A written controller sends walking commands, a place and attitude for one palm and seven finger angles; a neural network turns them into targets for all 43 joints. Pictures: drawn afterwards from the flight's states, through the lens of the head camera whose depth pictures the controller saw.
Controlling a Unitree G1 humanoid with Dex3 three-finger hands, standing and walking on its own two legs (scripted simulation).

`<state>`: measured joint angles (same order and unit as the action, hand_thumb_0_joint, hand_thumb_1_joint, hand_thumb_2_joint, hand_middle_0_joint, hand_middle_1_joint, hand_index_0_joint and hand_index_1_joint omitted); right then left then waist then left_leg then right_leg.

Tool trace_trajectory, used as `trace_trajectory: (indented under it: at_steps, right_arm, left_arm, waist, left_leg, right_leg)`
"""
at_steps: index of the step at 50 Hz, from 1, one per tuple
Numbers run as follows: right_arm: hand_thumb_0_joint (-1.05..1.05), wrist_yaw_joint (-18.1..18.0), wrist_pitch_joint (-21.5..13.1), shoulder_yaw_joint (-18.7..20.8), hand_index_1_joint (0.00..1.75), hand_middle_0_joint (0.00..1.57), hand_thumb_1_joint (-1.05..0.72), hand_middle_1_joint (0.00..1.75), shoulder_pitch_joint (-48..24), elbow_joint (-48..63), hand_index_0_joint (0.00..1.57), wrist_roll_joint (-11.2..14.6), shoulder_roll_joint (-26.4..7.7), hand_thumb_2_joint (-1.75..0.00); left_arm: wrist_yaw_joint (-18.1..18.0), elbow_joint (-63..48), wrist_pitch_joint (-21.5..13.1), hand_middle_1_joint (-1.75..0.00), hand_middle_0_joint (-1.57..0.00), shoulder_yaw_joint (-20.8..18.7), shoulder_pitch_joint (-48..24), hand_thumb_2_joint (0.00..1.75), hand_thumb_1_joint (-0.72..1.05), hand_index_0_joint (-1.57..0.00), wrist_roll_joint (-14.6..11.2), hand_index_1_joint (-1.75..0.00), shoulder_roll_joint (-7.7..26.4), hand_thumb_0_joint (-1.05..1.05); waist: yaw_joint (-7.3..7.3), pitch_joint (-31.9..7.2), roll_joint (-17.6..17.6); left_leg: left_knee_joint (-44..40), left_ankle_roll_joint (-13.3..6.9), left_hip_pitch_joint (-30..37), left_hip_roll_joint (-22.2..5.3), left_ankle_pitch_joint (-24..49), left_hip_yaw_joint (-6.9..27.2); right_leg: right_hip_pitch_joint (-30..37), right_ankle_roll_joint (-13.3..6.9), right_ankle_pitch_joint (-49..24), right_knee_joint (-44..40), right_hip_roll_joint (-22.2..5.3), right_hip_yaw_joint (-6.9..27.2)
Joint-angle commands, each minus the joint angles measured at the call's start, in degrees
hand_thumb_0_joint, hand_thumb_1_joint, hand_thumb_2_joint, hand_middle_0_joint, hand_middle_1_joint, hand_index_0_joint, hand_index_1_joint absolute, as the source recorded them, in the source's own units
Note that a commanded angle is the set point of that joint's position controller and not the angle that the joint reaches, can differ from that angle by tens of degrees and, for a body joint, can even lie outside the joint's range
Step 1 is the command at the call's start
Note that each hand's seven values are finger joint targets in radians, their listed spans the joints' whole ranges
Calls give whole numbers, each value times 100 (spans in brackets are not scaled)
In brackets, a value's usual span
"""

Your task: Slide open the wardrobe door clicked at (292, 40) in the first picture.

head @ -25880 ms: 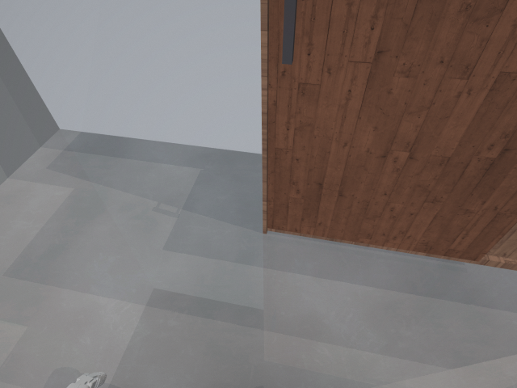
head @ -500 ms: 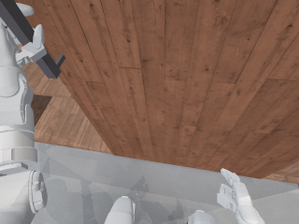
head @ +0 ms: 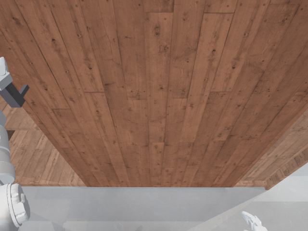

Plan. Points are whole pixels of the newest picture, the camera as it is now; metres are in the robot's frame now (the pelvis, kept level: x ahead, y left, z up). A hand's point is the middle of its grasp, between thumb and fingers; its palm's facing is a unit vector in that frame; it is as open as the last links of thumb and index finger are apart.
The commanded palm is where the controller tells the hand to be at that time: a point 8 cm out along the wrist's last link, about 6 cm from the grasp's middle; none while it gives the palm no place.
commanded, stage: stop walking and hold the door there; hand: left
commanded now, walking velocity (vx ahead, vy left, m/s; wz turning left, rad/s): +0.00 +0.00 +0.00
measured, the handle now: out of the picture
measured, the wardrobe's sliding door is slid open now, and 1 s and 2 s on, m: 0.67 0.66 0.67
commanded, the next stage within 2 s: none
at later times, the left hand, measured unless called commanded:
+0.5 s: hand (1, 74) +0.39 +0.35 +0.22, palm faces +0.57 -0.81 -0.15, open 6.1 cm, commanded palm +0.35 +0.39 +0.19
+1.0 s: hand (0, 75) +0.40 +0.36 +0.21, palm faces +0.47 -0.87 -0.18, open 5.8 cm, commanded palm +0.36 +0.39 +0.19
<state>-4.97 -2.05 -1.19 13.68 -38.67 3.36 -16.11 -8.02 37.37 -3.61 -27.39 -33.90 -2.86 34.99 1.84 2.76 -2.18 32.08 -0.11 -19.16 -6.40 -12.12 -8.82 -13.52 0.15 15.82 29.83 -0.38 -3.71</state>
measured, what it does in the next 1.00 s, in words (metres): shifts its weight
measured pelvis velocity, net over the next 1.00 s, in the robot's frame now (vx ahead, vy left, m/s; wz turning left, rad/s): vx -0.02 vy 0.06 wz -0.01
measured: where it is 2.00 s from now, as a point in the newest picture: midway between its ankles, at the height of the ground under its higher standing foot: outside the picture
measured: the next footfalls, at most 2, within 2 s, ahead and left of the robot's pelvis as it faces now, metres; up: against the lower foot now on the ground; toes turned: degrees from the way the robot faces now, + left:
right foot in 1.28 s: -0.05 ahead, -0.04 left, +0.00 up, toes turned -12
left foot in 1.52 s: +0.05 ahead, +0.32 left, +0.00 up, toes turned +4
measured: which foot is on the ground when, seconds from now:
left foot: down 0.00-1.00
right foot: down 0.00-0.98, up 1.00-1.00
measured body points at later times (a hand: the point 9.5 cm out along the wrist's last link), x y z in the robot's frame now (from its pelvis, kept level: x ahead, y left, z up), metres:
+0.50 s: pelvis -0.03 +0.01 +0.00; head -0.03 +0.01 +0.45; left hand +0.36 +0.39 +0.23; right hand +0.03 -0.28 -0.11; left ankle +0.05 +0.12 -0.73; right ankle +0.00 -0.12 -0.73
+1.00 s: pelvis -0.02 +0.06 -0.01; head -0.02 +0.05 +0.44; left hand +0.37 +0.40 +0.22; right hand +0.06 -0.25 -0.12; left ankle +0.05 +0.12 -0.73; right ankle +0.00 -0.12 -0.73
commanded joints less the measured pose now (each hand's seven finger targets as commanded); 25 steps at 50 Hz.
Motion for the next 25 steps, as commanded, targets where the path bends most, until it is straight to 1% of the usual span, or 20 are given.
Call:
trace_trajectory:
  at_steps: [1,2,3,4,5,6,7,8,10,11,12,15,16,17,18,19,20,21,22,25]
  right_arm:
    - [0,-218,-190,364,30,20,-90,30,-219,599,20,8,-941,-90]
    - [0,-228,-177,350,30,20,-90,30,-192,602,20,3,-945,-90]
    - [0,-239,-159,341,30,20,-90,30,-174,566,20,-5,-968,-90]
    - [0,-240,-150,350,30,20,-90,30,-151,533,20,-9,-999,-90]
    - [0,-237,-159,361,30,20,-90,30,-134,519,20,-4,-1012,-90]
    - [0,-259,-142,364,30,20,-90,30,-105,472,20,-8,-1035,-90]
    - [0,-255,-153,364,30,20,-90,30,-84,471,20,-16,-1053,-90]
    - [0,-257,-146,360,30,20,-90,30,-71,444,20,-27,-1086,-90]
    - [0,-250,-166,372,30,20,-90,30,-9,426,20,-26,-1089,-90]
    - [0,-268,-152,386,30,20,-90,30,33,382,20,-18,-1106,-90]
    - [0,-258,-167,380,30,20,-90,30,43,401,20,-30,-1123,-90]
    - [0,-251,-200,385,30,20,-90,30,95,382,20,-49,-1134,-90]
    - [0,-270,-185,392,30,20,-90,30,150,349,20,-38,-1154,-90]
    - [0,-259,-198,388,30,20,-90,30,151,370,20,-47,-1156,-90]
    - [0,-255,-213,394,30,20,-90,30,128,383,20,-44,-1153,-90]
    - [0,-252,-233,389,30,20,-90,30,157,383,20,-49,-1137,-90]
    - [0,-252,-248,396,30,20,-90,30,167,359,20,-58,-1138,-90]
    - [0,-268,-226,389,30,20,-90,30,226,319,20,-47,-1156,-90]
    - [0,-258,-236,387,30,20,-90,30,220,330,20,-56,-1169,-90]
    - [0,-245,-257,387,30,20,-90,30,234,304,20,-72,-1156,-90]
  left_arm:
    - [68,-869,-504,-140,-45,-171,-1938,90,90,-45,152,-140,2034,0]
    - [67,-715,-518,-140,-45,-255,-1945,90,90,-45,179,-140,2121,0]
    - [72,-478,-538,-140,-45,-336,-1941,90,90,-45,194,-140,2228,0]
    - [89,-304,-558,-140,-45,-313,-2001,90,90,-45,204,-140,2227,0]
    - [106,-266,-589,-140,-45,-215,-2126,90,90,-45,201,-140,2139,0]
    - [111,-226,-607,-140,-45,-142,-2159,90,90,-45,172,-140,2120,0]
    - [100,-40,-625,-140,-45,-317,-2093,90,90,-45,195,-140,2275,0]
    - [105,150,-641,-140,-45,-442,-2092,90,90,-45,210,-140,2453,0]
    - [142,336,-693,-140,-45,-313,-2228,90,90,-45,234,-140,2360,0]
    - [147,385,-707,-140,-45,-272,-2243,90,90,-45,211,-140,2357,0]
    - [146,438,-728,-140,-45,-331,-2238,90,90,-45,234,-140,2399,0]
    - [176,695,-777,-140,-45,-353,-2279,90,90,-45,247,-140,2429,0]
    - [186,720,-786,-140,-45,-283,-2317,90,90,-45,228,-140,2420,0]
    - [190,738,-808,-140,-45,-362,-2322,90,90,-45,246,-140,2468,0]
    - [205,770,-824,-140,-45,-328,-2365,90,90,-45,252,-140,2437,0]
    - [225,757,-844,-140,-45,-218,-2415,90,90,-45,262,-140,2310,0]
    - [228,781,-863,-140,-45,-264,-2421,90,90,-45,259,-140,2347,0]
    - [232,875,-860,-140,-45,-249,-2400,90,90,-45,236,-140,2380,0]
    - [230,902,-871,-140,-45,-333,-2410,90,90,-45,258,-140,2447,0]
    - [264,1022,-925,-140,-45,-360,-2439,90,90,-45,284,-140,2473,0]
  waist:
    - [-118,-2154,-13]
    - [-134,-2135,-73]
    - [-132,-2050,-34]
    - [-130,-1975,-36]
    - [-124,-1908,-30]
    - [-113,-1857,-164]
    - [-140,-1818,-174]
    - [-146,-1712,-103]
    - [-117,-1607,-180]
    - [-106,-1563,-261]
    - [-123,-1544,-317]
    - [-124,-1409,-248]
    - [-100,-1396,-326]
    - [-127,-1403,-262]
    - [-119,-1387,-287]
    - [-109,-1390,-297]
    - [-120,-1393,-270]
    - [-100,-1385,-291]
    - [-127,-1373,-238]
    - [-124,-1388,-193]
  left_leg:
    - [-163,30,935,-205,1321,488]
    - [-217,-1,988,-257,1370,513]
    - [-268,-15,970,-289,1249,561]
    - [-351,-28,968,-322,1063,590]
    - [-437,-49,978,-355,885,631]
    - [-585,-94,948,-421,882,703]
    - [-591,-112,932,-452,885,696]
    - [-595,-105,847,-436,726,693]
    - [-635,-77,781,-387,343,670]
    - [-720,-99,781,-394,355,699]
    - [-742,-100,759,-419,368,723]
    - [-834,-101,715,-435,-65,723]
    - [-897,-117,675,-438,-27,763]
    - [-895,-117,668,-449,-16,769]
    - [-888,-107,706,-446,-125,744]
    - [-931,-104,718,-452,-261,761]
    - [-937,-117,756,-468,-297,747]
    - [-987,-137,711,-480,-237,792]
    - [-962,-137,660,-490,-167,785]
    - [-880,-110,682,-449,-225,707]
  right_leg:
    - [735,-82,-3169,-341,-909,753]
    - [605,-58,-2875,-349,-839,741]
    - [480,-26,-2438,-413,-776,696]
    - [346,-10,-1959,-468,-721,676]
    - [224,3,-1503,-518,-663,647]
    - [289,26,-1319,-532,-610,553]
    - [237,33,-1230,-531,-574,573]
    - [160,42,-1083,-579,-568,578]
    - [40,11,-739,-672,-588,646]
    - [85,18,-758,-664,-558,588]
    - [54,12,-711,-632,-530,594]
    - [-123,16,-384,-673,-488,597]
    - [-37,23,-440,-656,-475,546]
    - [-55,21,-431,-622,-454,557]
    - [-143,14,-361,-639,-456,580]
    - [-183,14,-257,-626,-436,559]
    - [-208,18,-253,-626,-423,577]
    - [-123,34,-308,-596,-411,508]
    - [-125,33,-345,-570,-402,526]
    - [-173,31,-353,-591,-437,555]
